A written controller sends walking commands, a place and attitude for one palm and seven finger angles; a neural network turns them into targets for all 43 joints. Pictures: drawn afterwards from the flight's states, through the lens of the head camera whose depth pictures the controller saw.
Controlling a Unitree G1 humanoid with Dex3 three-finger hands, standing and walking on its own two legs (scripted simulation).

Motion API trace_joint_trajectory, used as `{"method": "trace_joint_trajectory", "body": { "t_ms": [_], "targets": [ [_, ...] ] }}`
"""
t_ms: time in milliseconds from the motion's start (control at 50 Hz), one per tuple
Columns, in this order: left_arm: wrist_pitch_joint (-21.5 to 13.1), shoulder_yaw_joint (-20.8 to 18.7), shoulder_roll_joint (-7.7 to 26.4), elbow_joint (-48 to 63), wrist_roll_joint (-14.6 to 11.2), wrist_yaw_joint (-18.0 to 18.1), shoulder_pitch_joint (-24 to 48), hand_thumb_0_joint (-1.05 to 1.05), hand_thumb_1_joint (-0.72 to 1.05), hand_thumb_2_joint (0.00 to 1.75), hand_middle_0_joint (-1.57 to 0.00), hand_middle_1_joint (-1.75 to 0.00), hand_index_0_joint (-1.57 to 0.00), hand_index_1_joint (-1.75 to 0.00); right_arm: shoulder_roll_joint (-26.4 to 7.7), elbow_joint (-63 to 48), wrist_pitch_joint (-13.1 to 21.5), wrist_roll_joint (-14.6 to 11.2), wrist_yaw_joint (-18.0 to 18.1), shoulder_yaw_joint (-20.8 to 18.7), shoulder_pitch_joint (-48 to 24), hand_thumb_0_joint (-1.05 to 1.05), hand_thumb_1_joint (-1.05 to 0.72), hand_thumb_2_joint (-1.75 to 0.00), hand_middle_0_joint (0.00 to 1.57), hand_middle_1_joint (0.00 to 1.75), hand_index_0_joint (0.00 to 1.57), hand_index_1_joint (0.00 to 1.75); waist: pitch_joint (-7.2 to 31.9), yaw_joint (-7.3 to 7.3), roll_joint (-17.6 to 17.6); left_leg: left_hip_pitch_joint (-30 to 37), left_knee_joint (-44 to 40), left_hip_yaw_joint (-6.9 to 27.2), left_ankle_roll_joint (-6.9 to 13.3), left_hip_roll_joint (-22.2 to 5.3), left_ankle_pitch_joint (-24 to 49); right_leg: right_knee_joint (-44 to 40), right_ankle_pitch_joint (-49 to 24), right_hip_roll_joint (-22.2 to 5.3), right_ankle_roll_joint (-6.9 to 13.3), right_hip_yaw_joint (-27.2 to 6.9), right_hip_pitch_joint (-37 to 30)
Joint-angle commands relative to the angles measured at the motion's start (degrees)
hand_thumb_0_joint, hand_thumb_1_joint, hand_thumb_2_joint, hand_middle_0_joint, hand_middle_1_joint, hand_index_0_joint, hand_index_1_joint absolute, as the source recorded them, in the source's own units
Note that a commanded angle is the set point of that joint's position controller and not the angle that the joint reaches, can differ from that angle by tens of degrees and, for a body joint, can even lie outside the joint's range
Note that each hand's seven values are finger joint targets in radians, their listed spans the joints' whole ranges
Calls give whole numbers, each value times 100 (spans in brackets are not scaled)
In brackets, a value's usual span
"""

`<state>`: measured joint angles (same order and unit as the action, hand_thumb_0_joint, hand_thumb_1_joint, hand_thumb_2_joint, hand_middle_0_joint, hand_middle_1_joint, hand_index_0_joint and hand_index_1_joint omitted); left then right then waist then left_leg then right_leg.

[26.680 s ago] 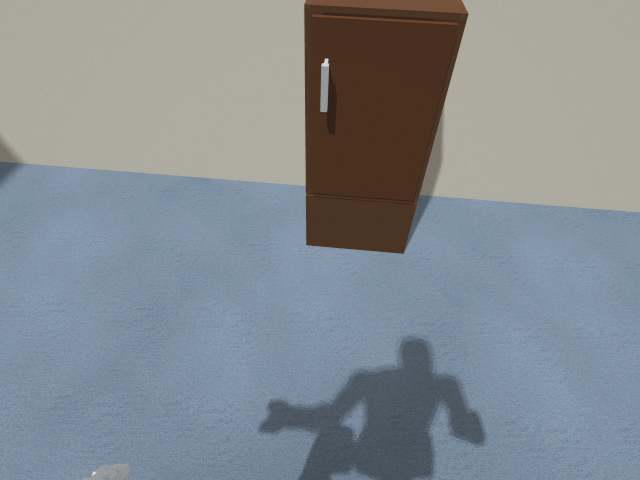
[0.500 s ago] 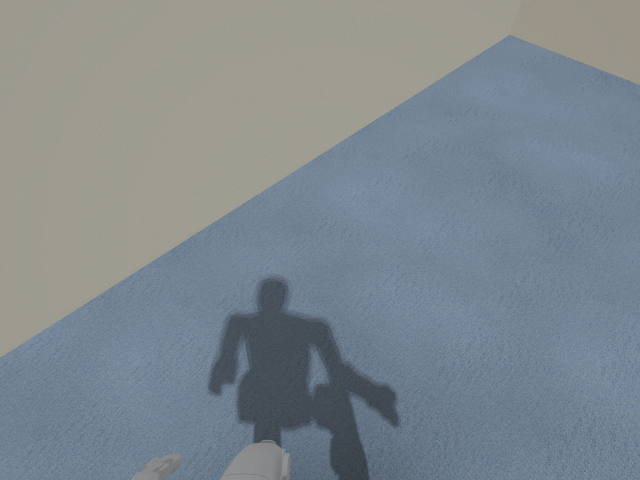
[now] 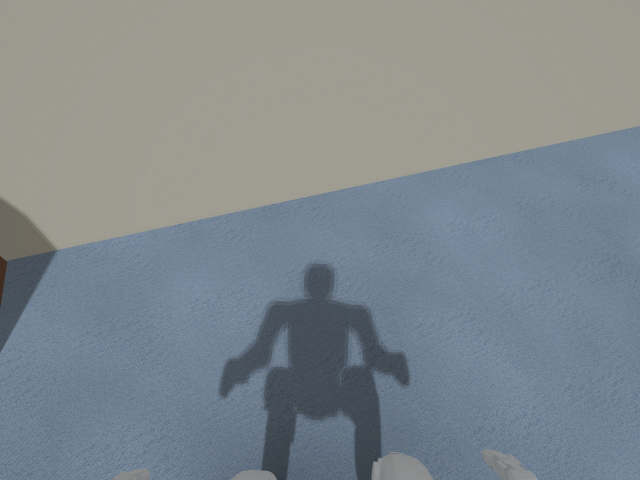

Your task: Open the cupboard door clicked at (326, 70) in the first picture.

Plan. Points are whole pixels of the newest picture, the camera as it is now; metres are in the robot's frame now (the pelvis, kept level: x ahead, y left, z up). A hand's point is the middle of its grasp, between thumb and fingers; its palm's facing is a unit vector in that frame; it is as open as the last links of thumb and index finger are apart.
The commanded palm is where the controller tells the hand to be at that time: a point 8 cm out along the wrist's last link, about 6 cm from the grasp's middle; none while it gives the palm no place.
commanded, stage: turn to face it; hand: left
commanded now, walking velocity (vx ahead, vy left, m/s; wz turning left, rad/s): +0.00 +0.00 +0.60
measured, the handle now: out of the picture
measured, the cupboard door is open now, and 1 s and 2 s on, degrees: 52 52 52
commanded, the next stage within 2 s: take the last steps up to it in 1.90 s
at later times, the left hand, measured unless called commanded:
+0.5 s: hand out of the picture +0.03 +0.14 -0.16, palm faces +0.29 -0.93 -0.22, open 7.3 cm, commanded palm none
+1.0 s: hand out of the picture +0.01 +0.16 -0.15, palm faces +0.55 -0.78 -0.31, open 7.3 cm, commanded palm none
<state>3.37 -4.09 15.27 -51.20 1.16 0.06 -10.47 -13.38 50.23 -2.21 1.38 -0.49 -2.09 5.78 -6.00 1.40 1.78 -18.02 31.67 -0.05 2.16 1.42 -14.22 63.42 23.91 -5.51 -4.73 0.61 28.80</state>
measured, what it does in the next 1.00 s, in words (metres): steps on the spot, turning left: right foot, then left foot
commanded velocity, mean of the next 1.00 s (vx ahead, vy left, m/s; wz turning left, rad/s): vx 0.00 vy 0.00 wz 0.60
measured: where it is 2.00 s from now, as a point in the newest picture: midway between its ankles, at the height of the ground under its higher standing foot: outside the picture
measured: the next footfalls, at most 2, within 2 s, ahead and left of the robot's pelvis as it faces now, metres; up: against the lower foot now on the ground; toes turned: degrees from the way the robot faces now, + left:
right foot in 0.22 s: +0.05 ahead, -0.17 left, +0.00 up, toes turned +5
left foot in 0.58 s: +0.03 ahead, +0.07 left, +0.00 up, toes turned +26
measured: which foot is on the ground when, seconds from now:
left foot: down 0.00-0.20, up 0.22-0.56, down 0.58-0.96, up 0.98-1.00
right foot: up 0.00-0.20, down 0.22-0.58, up 0.60-0.94, down 0.96-1.00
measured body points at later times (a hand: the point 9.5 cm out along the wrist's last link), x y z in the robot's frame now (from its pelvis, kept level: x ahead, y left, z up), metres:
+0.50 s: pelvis +0.02 -0.06 +0.00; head +0.08 -0.04 +0.45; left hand +0.01 +0.19 -0.14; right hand +0.18 -0.29 -0.14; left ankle -0.01 +0.07 -0.70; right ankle +0.01 -0.17 -0.73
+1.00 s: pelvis +0.04 -0.09 -0.01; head +0.10 -0.07 +0.44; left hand -0.02 +0.20 -0.13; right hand +0.26 -0.26 -0.16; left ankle -0.02 +0.04 -0.71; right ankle +0.10 -0.19 -0.73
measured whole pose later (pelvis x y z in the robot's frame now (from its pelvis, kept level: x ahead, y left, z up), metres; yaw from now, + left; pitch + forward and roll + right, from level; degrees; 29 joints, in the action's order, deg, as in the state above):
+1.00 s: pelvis +0.04 -0.09 -0.01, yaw +35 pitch +2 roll +0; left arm 0.7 -3.2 13.7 -48.4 1.3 0.6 -8.7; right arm -14.5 51.8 -4.0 1.2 -0.9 -4.6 9.0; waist -5.0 -0.9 -2.0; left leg -25.9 45.9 6.8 -1.5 2.5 -24.9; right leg 34.2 19.3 -2.2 -0.5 3.1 16.9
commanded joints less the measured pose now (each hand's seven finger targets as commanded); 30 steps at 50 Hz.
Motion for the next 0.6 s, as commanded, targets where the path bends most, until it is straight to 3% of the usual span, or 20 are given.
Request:
{"method": "trace_joint_trajectory", "body": {
  "t_ms": [0,80,120,140,160,180,200,220,240,260,300,360,400,460,480,500,520,540,560,580],
  "targets": [
    [-111,-109,462,489,20,16,-4,0,90,90,-20,-30,-20,-30,-1274,-337,109,-11,82,-377,132,0,-90,-90,20,30,20,30,596,-165,-933,166,-1493,1536,651,-1313,148,-658,-130,87,-32,-13,-119],
    [-168,-68,377,642,-13,30,175,0,90,90,-20,-30,-20,-30,-1276,-309,77,18,55,-454,271,0,-90,-90,20,30,20,30,777,-243,-1147,205,-1222,1833,655,-1232,434,-1832,53,345,26,89,-628],
    [-216,-74,383,610,-34,40,-49,0,90,90,-20,-30,-20,-30,-1259,-342,57,4,60,-489,180,0,-90,-90,20,30,20,30,899,-134,-1270,-20,-919,1905,573,-1133,897,-2547,-210,502,74,134,-1281],
    [-253,-101,437,548,-44,53,-316,0,90,90,-20,-30,-20,-30,-1197,-389,51,-28,64,-493,64,0,-90,-90,20,30,20,30,978,23,-1100,-290,-651,1818,433,-986,919,-3244,-680,514,90,170,-1830],
    [-322,-157,653,499,-28,86,-603,0,90,90,-20,-30,-20,-30,-1009,-434,54,-78,51,-473,23,0,-90,-90,20,30,20,30,1142,166,-564,-737,-152,1602,161,-665,506,-4143,-957,130,180,-181,-2576],
    [-384,-273,1189,483,60,145,-736,0,90,90,-20,-30,-20,-30,-588,-530,64,-123,25,-414,124,0,-90,-90,20,30,20,30,1210,212,1083,-1753,1148,599,-322,113,-886,-4788,-1075,-1371,669,-1695,-3234],
    [-367,-262,1393,581,61,176,-579,0,90,90,-20,-30,-20,-30,-658,-622,68,-96,4,-424,-8,0,-90,-90,20,30,20,30,1067,244,1528,-1757,2616,221,-445,145,-2132,-4870,-1811,-2410,1258,-2253,-2495],
    [-358,-186,1164,615,32,196,-316,0,90,90,-20,-30,-20,-30,-700,-586,31,-57,-20,-415,96,0,-90,-90,20,30,20,30,888,55,1017,-1692,3389,381,-397,-96,-1939,-4674,-2114,-2216,1451,-1693,-2115],
    [-379,-133,820,644,19,217,-29,0,90,90,-20,-30,-20,-30,-681,-415,-28,-35,-22,-426,149,0,-90,-90,20,30,20,30,767,-108,1192,-1776,3749,407,-453,-239,-1605,-4553,-2484,-1799,1343,-1328,-2051],
    [-370,-80,702,668,-11,202,91,0,90,90,-20,-30,-20,-30,-646,-293,-60,-33,-41,-410,189,0,-90,-90,20,30,20,30,708,-191,1212,-1817,3881,253,-548,-311,-1333,-4338,-3136,-1473,1233,-846,-2179],
    [-374,-57,615,639,-9,198,35,0,90,90,-20,-30,-20,-30,-499,-277,-75,-66,-92,-344,174,0,-90,-90,20,30,20,30,733,-167,1171,-1733,3311,-31,-631,-336,-1208,-4109,-4102,-1263,1112,-103,-2554],
    [-390,-103,745,484,1,189,-444,0,90,90,-20,-30,-20,-30,-348,-307,-58,-78,-124,-247,-189,0,-90,-90,20,30,20,30,801,74,911,-1405,2137,-401,-660,-267,-1116,-3863,-4854,-1262,1036,181,-2969],
    [-388,-136,839,384,27,182,-588,0,90,90,-20,-30,-20,-30,-302,-305,-36,-89,-137,-219,-281,0,-90,-90,20,30,20,30,815,154,924,-1154,1584,-561,-617,-198,-1127,-3735,-5011,-1335,1039,249,-3075],
    [-373,-180,970,361,33,165,-568,0,90,90,-20,-30,-20,-30,-341,-336,-17,-97,-125,-209,-251,0,-90,-90,20,30,20,30,830,111,964,-683,925,-694,-509,-145,-995,-3519,-4939,-1487,1034,340,-2885],
    [-374,-194,978,364,24,152,-520,0,90,90,-20,-30,-20,-30,-386,-327,-3,-91,-115,-216,-129,0,-90,-90,20,30,20,30,903,27,956,-410,601,-713,-467,-109,-775,-3360,-4849,-1462,961,402,-2774],
    [-372,-200,963,359,10,138,-409,0,90,90,-20,-30,-20,-30,-467,-288,18,-78,-109,-247,112,0,-90,-90,20,30,20,30,1011,-131,896,80,58,-679,-410,-84,-357,-2982,-4632,-1387,798,574,-2556],
    [-361,-202,930,413,-39,121,-279,0,90,90,-20,-30,-20,-30,-667,-180,52,-53,-99,-310,532,0,-90,-90,20,30,20,30,1211,-404,480,957,-534,-540,-309,-182,575,-2310,-4082,-1301,574,792,-1999],
    [-324,-150,626,583,-75,84,-199,0,90,90,-20,-30,-20,-30,-1268,-89,107,-1,-60,-460,981,0,-90,-90,20,30,20,30,1506,-652,-956,2054,-713,1067,258,-1409,2134,-1104,-1539,-672,184,1010,-577],
    [-283,-20,292,827,-81,84,151,0,90,90,-20,-30,-20,-30,-1736,-22,88,-20,2,-579,1375,0,-90,-90,20,30,20,30,1509,-849,-1998,2251,-895,2619,1122,-2570,4311,61,1546,-56,-56,633,563],
    [-204,-43,517,864,-33,111,314,0,90,90,-20,-30,-20,-30,-1711,52,54,-27,34,-546,1408,0,-90,-90,20,30,20,30,1470,-797,-1309,2058,-800,2290,1354,-2657,3797,465,1445,-172,55,0,634]
  ]
}}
